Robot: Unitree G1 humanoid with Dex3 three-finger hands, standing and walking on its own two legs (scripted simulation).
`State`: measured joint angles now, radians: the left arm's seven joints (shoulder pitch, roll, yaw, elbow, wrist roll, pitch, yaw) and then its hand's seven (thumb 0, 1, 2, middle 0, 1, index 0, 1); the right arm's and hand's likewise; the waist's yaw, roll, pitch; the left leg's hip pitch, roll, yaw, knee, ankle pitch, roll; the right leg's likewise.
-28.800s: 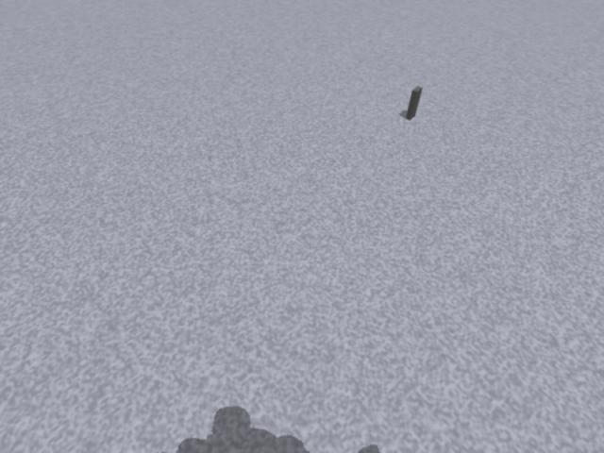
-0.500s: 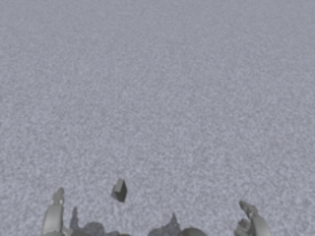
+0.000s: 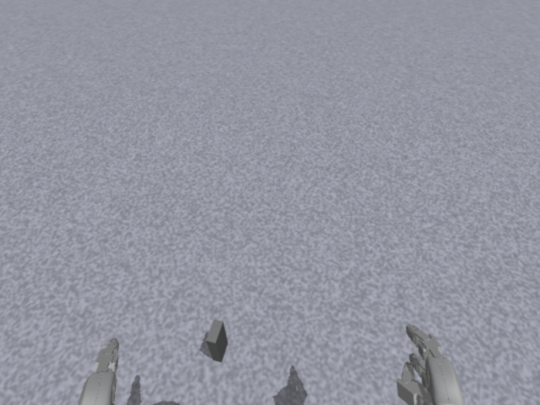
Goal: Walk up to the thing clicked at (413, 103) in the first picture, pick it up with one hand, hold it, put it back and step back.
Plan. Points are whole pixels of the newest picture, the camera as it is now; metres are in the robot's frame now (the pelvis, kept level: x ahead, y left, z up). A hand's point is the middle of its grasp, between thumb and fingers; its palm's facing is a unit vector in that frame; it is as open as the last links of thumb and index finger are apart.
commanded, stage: home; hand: left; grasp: from the side
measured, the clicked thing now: (217, 341) +0.44 +0.16 -0.63
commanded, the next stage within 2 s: stand in 1.32 s
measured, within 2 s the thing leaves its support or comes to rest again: neither
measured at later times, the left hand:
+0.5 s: hand out of the picture +0.16 +0.18 -0.06, palm faces +0.10 -0.95 -0.29, open 17.5 cm
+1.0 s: hand (145, 404) +0.16 +0.18 -0.06, palm faces +0.10 -0.95 -0.28, open 17.4 cm
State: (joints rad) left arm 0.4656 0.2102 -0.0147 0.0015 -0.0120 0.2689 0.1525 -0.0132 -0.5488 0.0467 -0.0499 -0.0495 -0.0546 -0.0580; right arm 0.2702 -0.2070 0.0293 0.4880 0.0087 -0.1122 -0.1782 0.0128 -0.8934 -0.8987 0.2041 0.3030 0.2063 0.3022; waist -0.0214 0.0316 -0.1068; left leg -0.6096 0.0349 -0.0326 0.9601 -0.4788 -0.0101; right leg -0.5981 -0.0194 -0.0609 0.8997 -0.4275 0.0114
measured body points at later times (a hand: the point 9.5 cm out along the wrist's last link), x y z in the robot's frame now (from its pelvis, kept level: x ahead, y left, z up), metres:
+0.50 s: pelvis -0.01 +0.00 +0.00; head +0.01 +0.00 +0.45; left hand +0.15 +0.23 -0.04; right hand +0.15 -0.24 -0.07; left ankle +0.00 +0.12 -0.69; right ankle +0.02 -0.13 -0.69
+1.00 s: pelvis +0.00 +0.00 +0.00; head +0.02 +0.00 +0.45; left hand +0.16 +0.23 -0.04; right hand +0.16 -0.24 -0.07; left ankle +0.00 +0.12 -0.69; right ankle +0.02 -0.13 -0.69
